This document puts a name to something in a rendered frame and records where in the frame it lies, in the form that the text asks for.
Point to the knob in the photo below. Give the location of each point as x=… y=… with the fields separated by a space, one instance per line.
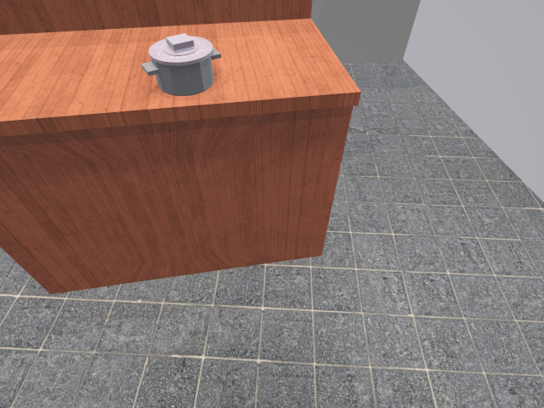
x=180 y=41

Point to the pot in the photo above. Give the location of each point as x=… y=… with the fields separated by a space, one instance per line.
x=183 y=80

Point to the lid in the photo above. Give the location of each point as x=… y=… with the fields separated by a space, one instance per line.
x=163 y=54

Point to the table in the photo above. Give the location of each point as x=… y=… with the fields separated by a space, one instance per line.
x=107 y=180

